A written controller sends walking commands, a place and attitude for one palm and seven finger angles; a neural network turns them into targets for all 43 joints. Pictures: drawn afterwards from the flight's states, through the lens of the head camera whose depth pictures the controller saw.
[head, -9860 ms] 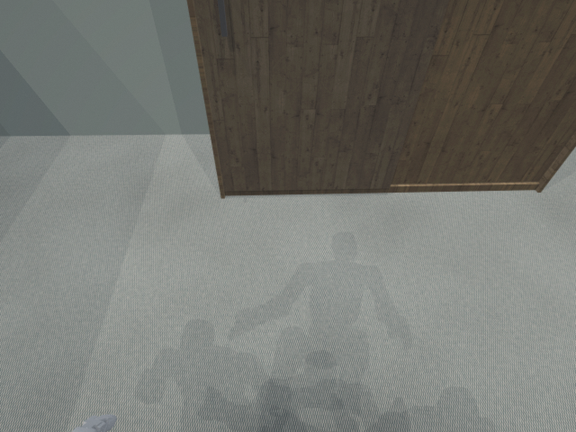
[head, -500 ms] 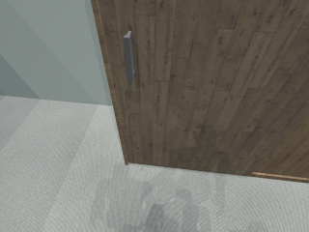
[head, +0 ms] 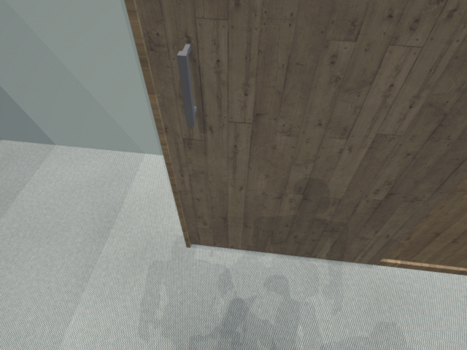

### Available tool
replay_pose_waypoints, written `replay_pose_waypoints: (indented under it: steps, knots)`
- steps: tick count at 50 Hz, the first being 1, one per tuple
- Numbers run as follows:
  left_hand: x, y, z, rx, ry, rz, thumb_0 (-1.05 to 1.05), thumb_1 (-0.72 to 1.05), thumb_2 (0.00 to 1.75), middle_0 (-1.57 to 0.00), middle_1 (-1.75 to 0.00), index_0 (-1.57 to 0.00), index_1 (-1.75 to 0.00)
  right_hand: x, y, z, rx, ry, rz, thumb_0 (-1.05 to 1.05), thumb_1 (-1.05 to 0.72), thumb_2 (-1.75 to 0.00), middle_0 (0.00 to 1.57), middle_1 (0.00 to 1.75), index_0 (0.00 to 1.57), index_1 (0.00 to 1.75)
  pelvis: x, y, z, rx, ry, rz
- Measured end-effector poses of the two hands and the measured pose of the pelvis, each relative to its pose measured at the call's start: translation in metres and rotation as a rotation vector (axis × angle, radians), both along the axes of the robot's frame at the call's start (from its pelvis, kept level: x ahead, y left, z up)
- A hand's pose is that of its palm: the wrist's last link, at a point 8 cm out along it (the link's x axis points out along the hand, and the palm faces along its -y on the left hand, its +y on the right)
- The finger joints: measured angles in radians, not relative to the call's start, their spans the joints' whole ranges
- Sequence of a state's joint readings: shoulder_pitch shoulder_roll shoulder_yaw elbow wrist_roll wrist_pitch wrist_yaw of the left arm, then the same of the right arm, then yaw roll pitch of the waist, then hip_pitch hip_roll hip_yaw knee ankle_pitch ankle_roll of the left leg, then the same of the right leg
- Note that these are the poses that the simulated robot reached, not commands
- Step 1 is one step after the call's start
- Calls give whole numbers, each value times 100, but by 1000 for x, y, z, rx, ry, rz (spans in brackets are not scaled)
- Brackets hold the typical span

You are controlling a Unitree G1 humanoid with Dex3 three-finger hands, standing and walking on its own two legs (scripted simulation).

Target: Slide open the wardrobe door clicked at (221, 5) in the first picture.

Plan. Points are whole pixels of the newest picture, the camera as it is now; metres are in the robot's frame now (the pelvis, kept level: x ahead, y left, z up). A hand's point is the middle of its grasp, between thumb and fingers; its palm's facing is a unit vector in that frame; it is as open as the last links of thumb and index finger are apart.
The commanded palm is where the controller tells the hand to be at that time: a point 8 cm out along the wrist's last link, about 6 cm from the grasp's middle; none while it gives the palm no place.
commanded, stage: look again from close up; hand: left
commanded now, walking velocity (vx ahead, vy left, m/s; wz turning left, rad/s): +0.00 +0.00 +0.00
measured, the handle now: (189, 87) +0.61 +0.14 +0.12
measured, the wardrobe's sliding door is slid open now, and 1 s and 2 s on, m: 0.00 0.00 0.00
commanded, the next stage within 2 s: shuffle to correct the standing spot in 0.40 s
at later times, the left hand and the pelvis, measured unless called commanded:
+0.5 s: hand out of the picture +0.07 +0.20 -0.17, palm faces -0.01 -0.97 -0.26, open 7.4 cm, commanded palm none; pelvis +0.01 +0.00 +0.00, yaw +0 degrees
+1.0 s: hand out of the picture +0.09 +0.19 -0.19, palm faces -0.02 -0.99 -0.14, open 7.4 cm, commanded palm none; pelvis +0.09 +0.03 -0.01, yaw -1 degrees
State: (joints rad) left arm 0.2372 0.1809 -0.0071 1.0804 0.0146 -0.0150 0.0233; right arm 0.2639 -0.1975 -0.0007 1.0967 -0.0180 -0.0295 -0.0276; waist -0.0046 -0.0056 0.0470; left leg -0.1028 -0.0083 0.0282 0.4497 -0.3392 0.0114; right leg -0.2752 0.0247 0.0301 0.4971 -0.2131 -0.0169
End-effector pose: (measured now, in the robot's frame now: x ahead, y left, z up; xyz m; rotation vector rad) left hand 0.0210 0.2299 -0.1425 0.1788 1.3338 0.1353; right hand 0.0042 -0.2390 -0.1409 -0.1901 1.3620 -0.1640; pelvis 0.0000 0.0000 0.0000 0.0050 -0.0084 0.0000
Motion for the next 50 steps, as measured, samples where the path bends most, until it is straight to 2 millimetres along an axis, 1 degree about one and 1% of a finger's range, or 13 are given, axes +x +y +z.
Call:
replay_pose_waypoints:
  steps: [5, 13, 17, 22, 28, 34, 39, 44, 46, 47, 48, 50]
  knots:
    - [16, 4, 1, 8, -27, -10, 1, 91, 90, -20, -30, -20, -30, 10, -3, 2, -9, -13, 4, 0, -91, -90, 20, 30, 20, 30, 5, -1, 0, -2, 0, 0]
    - [38, 13, 5, 28, -67, -21, 1, 91, 90, -20, -30, -20, -30, 20, -2, 2, -5, -22, 12, 0, -91, -90, 20, 30, 20, 30, 10, 0, 1, -4, 0, 1]
    - [44, 16, 8, 38, -76, -24, 1, 91, 90, -20, -30, -20, -30, 22, -1, 1, -1, -21, 15, 0, -91, -90, 20, 30, 20, 30, 11, 0, 1, -3, 1, 1]
    - [48, 19, 10, 47, -78, -26, 1, 91, 90, -20, -30, -20, -30, 24, -2, 0, 1, -19, 15, 0, -91, -90, 20, 30, 20, 30, 13, 0, 1, -1, 1, 2]
    - [47, 19, 10, 51, -75, -23, 1, 91, 90, -20, -30, -20, -30, 24, -5, 1, -5, -15, 17, 0, -91, -90, 20, 30, 20, 30, 13, -1, 1, -1, -1, 1]
    - [36, 9, -1, 17, -30, -11, 1, 91, 90, -20, -30, -20, -30, 17, -2, -5, 5, 12, 3, 0, -91, -90, 20, 30, 20, 30, 23, -1, -5, -9, -2, -20]
    - [23, 1, -14, -31, 28, 19, 1, 91, 90, -20, -30, -20, -30, 9, 9, -8, 8, 68, -13, 0, -91, -90, 20, 30, 20, 30, 38, 5, -11, -30, 13, -14]
    - [14, 5, -25, -72, 101, 52, 1, 91, 90, -20, -30, -20, -30, 11, 30, -2, -4, 95, -33, 0, -91, -90, 20, 30, 20, 30, 57, 19, -14, -24, 26, -18]
    - [20, 8, -25, -76, 132, 38, 1, 91, 90, -20, -30, -20, -30, 8, 39, 0, -5, 98, -53, 0, -91, -90, 20, 30, 20, 30, 67, 23, -13, -27, 23, -22]
    - [28, 10, -24, -75, 136, 31, 1, 91, 90, -20, -30, -20, -30, 5, 44, 2, -3, 108, -63, 0, -91, -90, 20, 30, 20, 30, 72, 25, -11, -31, 22, -21]
    - [38, 11, -23, -75, 131, 24, 1, 91, 90, -20, -30, -20, -30, 1, 49, 3, 3, 124, -74, 0, -91, -90, 20, 30, 20, 30, 77, 26, -10, -35, 21, -17]
    - [65, 15, -21, -70, 103, 7, 1, 91, 90, -20, -30, -20, -30, -8, 60, 7, 19, 172, -91, 0, -91, -90, 20, 30, 20, 30, 87, 26, -8, -41, 21, -11]
